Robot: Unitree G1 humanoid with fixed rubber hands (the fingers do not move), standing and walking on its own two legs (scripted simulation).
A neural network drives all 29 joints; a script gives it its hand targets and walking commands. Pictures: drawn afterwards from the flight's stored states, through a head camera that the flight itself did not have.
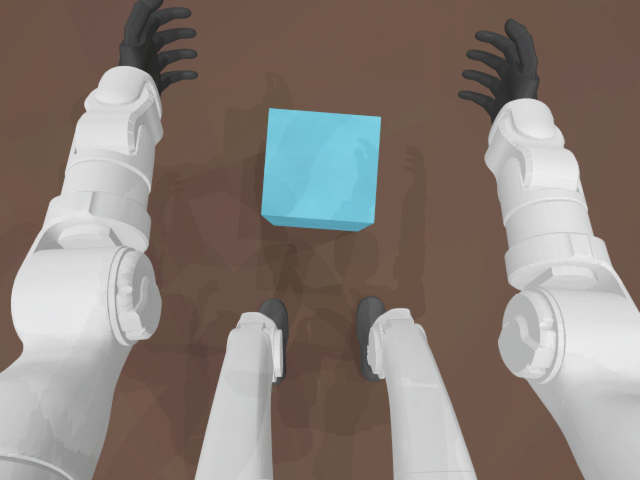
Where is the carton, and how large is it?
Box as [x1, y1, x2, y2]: [261, 108, 380, 230]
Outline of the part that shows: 269,108 261,214 275,225 359,230 372,223 374,216 380,117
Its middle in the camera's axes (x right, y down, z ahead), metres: +0.00 -0.14 +0.85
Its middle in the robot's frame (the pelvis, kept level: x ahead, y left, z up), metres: +0.51 +0.00 -0.52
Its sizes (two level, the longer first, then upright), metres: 0.210 0.200 0.250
